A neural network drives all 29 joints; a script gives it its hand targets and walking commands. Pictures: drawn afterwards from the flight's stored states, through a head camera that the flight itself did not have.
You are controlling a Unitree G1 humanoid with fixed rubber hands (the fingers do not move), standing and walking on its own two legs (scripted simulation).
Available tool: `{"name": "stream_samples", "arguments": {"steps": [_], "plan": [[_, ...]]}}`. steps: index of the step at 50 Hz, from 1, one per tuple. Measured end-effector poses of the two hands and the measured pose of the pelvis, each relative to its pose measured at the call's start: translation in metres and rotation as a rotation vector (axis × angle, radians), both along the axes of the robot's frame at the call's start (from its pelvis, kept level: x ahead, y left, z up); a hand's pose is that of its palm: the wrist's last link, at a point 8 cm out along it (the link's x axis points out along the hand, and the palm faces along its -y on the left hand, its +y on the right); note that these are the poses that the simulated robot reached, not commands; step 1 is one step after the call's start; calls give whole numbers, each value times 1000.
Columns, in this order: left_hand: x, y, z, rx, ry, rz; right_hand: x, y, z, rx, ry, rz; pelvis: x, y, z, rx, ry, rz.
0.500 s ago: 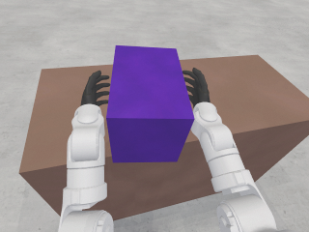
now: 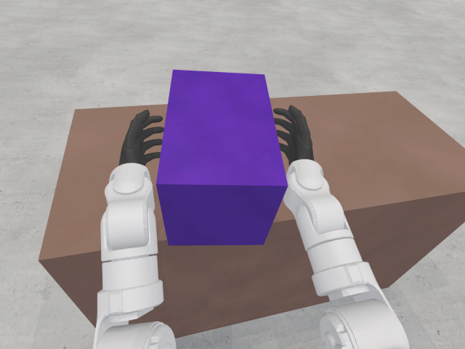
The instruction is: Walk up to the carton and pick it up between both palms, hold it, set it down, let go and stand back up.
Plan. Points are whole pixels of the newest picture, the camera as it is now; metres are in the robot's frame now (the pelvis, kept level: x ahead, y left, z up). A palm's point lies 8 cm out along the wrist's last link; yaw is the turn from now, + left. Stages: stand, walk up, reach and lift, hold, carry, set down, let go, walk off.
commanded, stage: set down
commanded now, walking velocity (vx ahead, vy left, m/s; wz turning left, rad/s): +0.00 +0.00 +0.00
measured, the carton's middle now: (218, 157) +0.39 +0.02 +0.13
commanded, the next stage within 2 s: none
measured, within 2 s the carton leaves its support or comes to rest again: neither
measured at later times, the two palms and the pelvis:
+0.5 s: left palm (155, 171) +0.39 +0.13 +0.10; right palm (294, 159) +0.40 -0.12 +0.12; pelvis +0.04 -0.01 +0.00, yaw -1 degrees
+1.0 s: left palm (149, 177) +0.39 +0.15 +0.08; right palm (283, 158) +0.42 -0.11 +0.11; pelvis +0.02 -0.01 +0.00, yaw +0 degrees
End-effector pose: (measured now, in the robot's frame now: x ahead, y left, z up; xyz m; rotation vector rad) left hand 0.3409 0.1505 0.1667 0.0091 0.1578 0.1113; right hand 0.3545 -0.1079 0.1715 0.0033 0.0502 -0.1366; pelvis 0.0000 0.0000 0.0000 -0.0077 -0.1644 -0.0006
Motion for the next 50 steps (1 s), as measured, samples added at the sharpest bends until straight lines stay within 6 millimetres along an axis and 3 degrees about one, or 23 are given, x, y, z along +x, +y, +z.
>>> {"name": "stream_samples", "arguments": {"steps": [9, 17, 24, 30, 41, 50], "plan": [[10, 11, -32, 45, 25, 20, 17, 12, -27, -44, -4, 33, 2, 3, 1, 2, 39, 8], [27, -4, -63, 39, 61, 9, 35, -1, -50, -66, 20, 35, 20, 2, 2, 5, 112, -3], [44, -17, -66, 24, 39, -4, 47, -15, -53, -60, 0, 22, 34, -5, 3, 11, 134, -17], [47, -17, -70, 2, 34, -1, 51, -15, -54, -50, -2, 25, 39, -12, 3, 13, 126, -12], [41, -2, -90, -19, 72, 25, 54, 1, -66, -56, 38, 53, 32, -13, 3, 11, 168, 6], [51, -4, -87, -9, 87, 20, 62, 0, -62, -84, 60, 44, 25, -7, 3, 5, 226, 9]]}}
